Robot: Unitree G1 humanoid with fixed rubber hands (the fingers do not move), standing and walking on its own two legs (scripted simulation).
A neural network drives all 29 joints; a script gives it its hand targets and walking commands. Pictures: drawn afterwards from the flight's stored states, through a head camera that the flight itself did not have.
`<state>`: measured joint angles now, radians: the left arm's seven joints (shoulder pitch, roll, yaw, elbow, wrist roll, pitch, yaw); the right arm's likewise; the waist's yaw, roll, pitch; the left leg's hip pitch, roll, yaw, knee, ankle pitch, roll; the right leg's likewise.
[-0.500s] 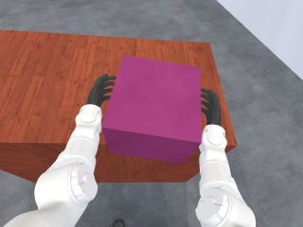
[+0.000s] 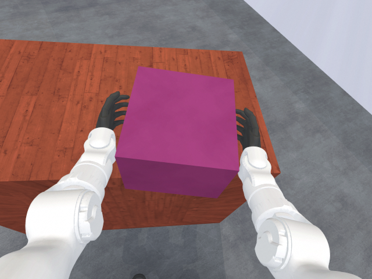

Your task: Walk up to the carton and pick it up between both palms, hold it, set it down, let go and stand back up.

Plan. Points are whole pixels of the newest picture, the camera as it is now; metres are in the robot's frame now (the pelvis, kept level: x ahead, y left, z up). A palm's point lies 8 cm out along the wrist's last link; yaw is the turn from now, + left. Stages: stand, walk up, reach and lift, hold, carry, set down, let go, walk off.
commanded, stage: set down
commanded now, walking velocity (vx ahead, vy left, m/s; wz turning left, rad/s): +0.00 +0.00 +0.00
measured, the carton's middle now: (179, 134) +0.45 +0.00 -0.01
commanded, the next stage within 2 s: none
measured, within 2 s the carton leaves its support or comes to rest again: neither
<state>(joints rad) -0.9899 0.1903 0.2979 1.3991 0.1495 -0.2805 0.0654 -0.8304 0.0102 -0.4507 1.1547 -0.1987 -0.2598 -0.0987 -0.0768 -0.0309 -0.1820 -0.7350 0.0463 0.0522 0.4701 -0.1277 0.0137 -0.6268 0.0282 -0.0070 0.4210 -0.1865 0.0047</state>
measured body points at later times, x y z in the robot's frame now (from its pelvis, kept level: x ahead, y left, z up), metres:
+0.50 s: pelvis -0.01 +0.00 -0.02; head +0.09 +0.02 +0.42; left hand +0.48 +0.21 +0.06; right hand +0.46 -0.22 +0.06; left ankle +0.03 +0.11 -0.73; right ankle -0.02 -0.12 -0.73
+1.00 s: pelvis -0.01 -0.01 +0.00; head +0.05 +0.02 +0.44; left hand +0.48 +0.21 +0.14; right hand +0.46 -0.21 +0.14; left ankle +0.03 +0.11 -0.73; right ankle -0.02 -0.13 -0.73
